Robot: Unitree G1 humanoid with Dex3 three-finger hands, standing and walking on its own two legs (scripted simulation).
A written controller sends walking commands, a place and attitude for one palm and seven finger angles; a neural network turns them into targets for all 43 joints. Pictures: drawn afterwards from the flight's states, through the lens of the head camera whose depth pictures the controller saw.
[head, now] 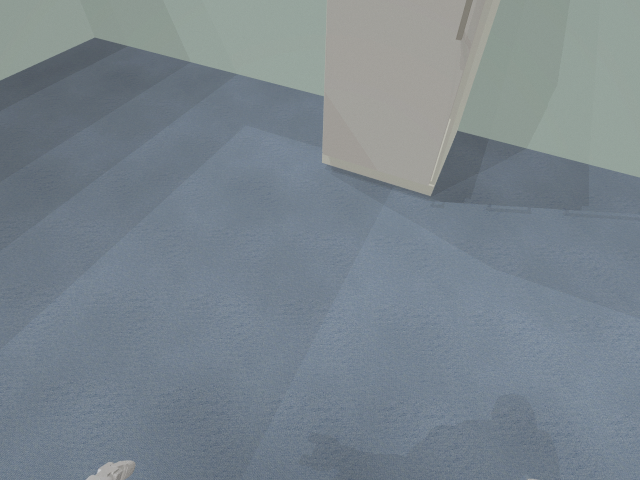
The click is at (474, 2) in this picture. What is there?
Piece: fridge door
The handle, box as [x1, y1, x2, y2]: [456, 0, 472, 39]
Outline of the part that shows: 472,0 466,0 456,39 461,39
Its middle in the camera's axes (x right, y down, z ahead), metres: +0.46 -0.80 +1.11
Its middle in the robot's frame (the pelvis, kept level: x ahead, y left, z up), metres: +1.42 -0.38 +0.18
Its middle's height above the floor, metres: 0.95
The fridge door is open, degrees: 0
